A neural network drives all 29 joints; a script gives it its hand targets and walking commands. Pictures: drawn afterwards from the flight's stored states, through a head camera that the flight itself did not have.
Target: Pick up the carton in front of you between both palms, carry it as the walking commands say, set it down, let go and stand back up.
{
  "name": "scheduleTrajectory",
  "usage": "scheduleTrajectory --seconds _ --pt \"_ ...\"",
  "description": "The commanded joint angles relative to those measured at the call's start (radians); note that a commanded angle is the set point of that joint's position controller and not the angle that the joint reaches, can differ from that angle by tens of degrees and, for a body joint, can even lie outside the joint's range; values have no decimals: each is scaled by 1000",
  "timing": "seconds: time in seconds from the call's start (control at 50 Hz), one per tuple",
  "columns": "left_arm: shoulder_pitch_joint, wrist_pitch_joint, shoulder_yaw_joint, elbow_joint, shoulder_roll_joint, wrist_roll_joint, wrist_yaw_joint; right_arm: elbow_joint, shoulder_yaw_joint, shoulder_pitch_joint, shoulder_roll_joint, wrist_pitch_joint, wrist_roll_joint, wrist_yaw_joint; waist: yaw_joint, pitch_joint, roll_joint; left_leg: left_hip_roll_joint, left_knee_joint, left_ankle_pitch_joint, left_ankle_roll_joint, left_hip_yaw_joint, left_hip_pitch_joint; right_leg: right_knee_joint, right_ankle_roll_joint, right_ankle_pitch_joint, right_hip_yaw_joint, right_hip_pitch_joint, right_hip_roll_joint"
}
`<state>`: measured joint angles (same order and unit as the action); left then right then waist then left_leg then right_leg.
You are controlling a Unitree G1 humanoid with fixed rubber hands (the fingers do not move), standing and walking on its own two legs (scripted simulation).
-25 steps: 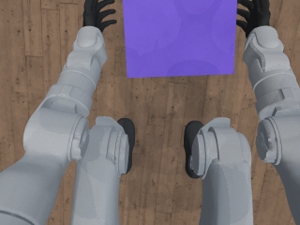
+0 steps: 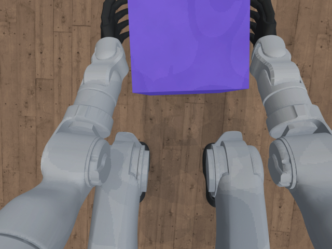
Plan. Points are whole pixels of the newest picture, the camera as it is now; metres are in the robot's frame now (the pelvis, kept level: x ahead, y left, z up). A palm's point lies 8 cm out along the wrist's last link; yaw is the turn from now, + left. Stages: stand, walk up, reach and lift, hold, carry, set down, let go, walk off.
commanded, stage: reach and lift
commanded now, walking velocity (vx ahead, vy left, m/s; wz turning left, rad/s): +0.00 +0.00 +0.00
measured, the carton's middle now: (185, 50) +0.51 -0.03 -0.22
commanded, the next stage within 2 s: none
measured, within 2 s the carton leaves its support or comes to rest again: neither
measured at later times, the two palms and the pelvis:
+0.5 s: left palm (53, 11) +0.49 +0.11 +0.06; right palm out of the picture +0.47 -0.19 +0.06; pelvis +0.00 +0.01 +0.12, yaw -2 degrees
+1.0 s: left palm out of the picture +0.45 +0.12 +0.22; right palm out of the picture +0.43 -0.18 +0.21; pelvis +0.06 +0.01 +0.26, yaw -3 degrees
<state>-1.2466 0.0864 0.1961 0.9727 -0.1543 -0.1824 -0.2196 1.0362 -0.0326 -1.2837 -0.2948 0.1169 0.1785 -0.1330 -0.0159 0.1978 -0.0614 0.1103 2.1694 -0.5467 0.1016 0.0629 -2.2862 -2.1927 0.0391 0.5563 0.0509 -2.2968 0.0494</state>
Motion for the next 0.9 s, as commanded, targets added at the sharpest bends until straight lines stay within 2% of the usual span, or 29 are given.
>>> scheduleTrajectory --seconds 0.0,0.04,0.08,0.16,0.2,0.28,0.36,0.54,0.66,0.88 --pt "-599 31 -422 -362 1084 -28 254 -467 309 -593 1072 3 37 247 -59 -1595 103 86 -153 379 -50 -192 670 222 -11 -504 -131 922 89" --pt "-591 61 -436 -435 1099 -9 258 -511 315 -552 1121 42 15 253 -49 -1610 114 91 -190 325 -57 -195 672 253 -7 -453 -135 939 98" --pt "-564 96 -422 -433 1106 26 266 -499 304 -509 1166 84 -16 265 -32 -1531 117 91 -241 238 -63 -194 645 302 -7 -349 -135 894 103" --pt "-499 157 -304 -277 1140 140 296 -334 208 -438 1219 145 -110 301 -3 -1231 108 84 -342 42 -73 -179 555 414 -13 -84 -130 704 105" --pt "-474 174 -240 -224 1153 189 308 -280 145 -422 1226 159 -157 314 -1 -1175 104 84 -386 17 -76 -171 553 454 -18 -42 -130 681 104" --pt "-443 185 -182 -171 1176 237 326 -233 66 -402 1233 163 -218 327 -13 -1190 86 90 -463 40 -74 -166 600 516 -24 -78 -131 720 106" --pt "-403 189 -180 -164 1207 255 339 -237 46 -368 1251 163 -245 337 -22 -1240 73 93 -532 67 -70 -159 668 577 -25 -116 -126 791 109" --pt "-277 200 -312 -256 1280 209 351 -354 173 -267 1319 173 -195 343 -22 -1359 69 93 -655 168 -64 -136 862 687 -13 -227 -118 988 115" --pt "-177 208 -401 -306 1311 175 352 -407 252 -169 1354 180 -160 339 -18 -1340 70 88 -744 204 -61 -113 981 767 -8 -265 -104 1108 116" --pt "48 197 -427 -293 1333 191 357 -411 270 42 1384 162 -183 332 -11 -1168 65 72 -953 256 -62 -61 1192 969 -13 -316 -57 1315 108"
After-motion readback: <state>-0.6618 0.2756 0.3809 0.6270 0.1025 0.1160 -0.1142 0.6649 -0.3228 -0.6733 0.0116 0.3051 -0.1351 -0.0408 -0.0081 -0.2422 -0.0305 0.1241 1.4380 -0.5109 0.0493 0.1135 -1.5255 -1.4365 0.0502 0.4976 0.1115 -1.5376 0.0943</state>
